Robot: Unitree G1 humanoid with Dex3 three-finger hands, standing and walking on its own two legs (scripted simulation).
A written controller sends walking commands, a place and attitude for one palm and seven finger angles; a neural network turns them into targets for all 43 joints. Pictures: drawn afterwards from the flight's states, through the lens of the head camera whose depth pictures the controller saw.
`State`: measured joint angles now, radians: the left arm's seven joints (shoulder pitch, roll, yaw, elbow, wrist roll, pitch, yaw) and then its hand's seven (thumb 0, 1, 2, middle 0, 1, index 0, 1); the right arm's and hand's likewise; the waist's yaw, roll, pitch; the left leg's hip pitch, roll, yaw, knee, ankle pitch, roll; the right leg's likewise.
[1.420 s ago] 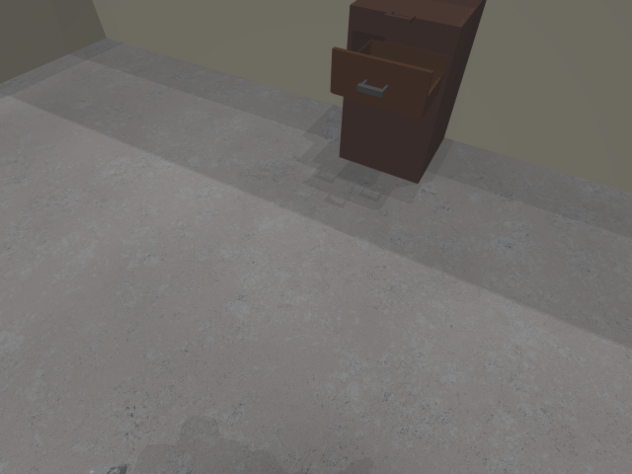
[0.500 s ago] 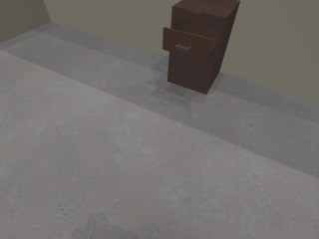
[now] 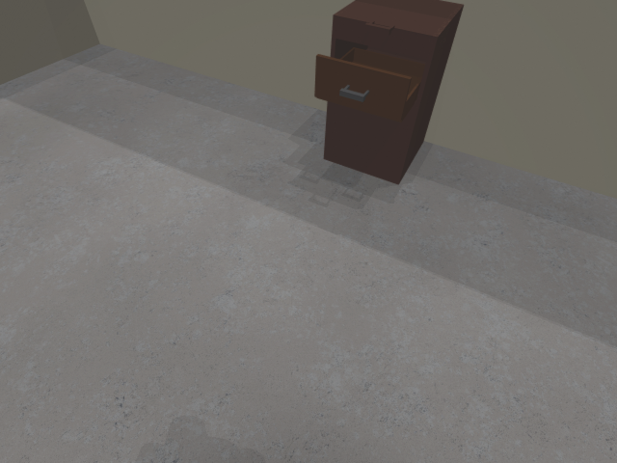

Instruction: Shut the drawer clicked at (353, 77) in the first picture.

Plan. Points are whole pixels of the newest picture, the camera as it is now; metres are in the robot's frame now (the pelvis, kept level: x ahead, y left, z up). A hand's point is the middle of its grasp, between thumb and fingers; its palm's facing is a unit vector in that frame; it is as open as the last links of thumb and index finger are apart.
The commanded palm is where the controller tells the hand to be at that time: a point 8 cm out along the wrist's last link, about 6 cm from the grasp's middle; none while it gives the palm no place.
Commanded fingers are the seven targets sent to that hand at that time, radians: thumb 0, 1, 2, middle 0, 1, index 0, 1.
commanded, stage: look at it before walking up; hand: left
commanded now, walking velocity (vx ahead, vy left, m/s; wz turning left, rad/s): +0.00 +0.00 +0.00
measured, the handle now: (354, 92) +1.44 -0.11 -0.23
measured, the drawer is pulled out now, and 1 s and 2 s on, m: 0.19 0.19 0.19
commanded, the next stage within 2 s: walk to a spot facing it in 0.12 s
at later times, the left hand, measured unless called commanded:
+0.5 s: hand out of the picture +0.02 +0.21 -0.19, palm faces +0.06 -0.98 -0.19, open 7.4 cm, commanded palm none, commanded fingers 0.00 0.90 0.90 -0.20 -0.30 -0.20 -0.30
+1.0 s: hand (230, 358) +0.33 +0.16 -0.18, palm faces +0.02 -0.98 -0.21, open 7.3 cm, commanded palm none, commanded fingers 0.00 0.90 0.90 -0.20 -0.30 -0.20 -0.30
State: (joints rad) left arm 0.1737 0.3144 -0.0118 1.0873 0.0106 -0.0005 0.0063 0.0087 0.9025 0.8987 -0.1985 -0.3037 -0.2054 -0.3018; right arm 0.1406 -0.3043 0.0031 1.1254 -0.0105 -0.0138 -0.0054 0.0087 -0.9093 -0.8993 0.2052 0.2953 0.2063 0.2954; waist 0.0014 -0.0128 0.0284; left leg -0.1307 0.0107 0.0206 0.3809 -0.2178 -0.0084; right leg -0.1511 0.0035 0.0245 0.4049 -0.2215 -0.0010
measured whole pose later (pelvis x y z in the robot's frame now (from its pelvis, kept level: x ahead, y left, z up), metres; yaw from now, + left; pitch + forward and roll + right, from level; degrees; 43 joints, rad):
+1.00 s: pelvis +0.22 -0.03 -0.03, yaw +2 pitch -2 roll +0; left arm 0.14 0.19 0.05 0.98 0.02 -0.07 0.00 0.01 0.91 0.90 -0.19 -0.30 -0.20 -0.30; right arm 0.43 -0.13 -0.05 1.19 -0.02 -0.03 -0.01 0.01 -0.91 -0.90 0.21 0.30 0.21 0.30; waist -0.04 0.01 0.10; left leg -0.33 0.07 0.02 1.26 -0.41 0.04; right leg -0.39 -0.03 -0.17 0.65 -0.24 -0.07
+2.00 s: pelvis +0.63 -0.01 -0.02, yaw +2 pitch -2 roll +0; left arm 0.11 0.17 0.05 0.99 0.02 -0.07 -0.01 0.01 0.91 0.90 -0.19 -0.30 -0.20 -0.30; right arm 0.46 -0.12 -0.04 1.19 -0.01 -0.03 -0.01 0.01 -0.91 -0.90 0.20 0.29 0.20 0.29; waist -0.05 0.02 0.09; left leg -0.25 0.08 0.07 1.14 -0.47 0.01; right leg -0.38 -0.05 -0.16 0.64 -0.22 -0.06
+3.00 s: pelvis +0.73 -0.02 -0.01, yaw -21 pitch +0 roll +0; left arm 0.17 0.19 0.05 0.92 0.02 0.03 0.01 0.01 0.90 0.90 -0.20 -0.30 -0.20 -0.30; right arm 0.22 -0.23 -0.06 0.98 -0.02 0.05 -0.02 0.01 -0.91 -0.90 0.20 0.29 0.20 0.29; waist -0.01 0.02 0.05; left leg -0.39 0.07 0.04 0.87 -0.41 -0.07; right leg -0.28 0.04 -0.02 0.47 -0.20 -0.05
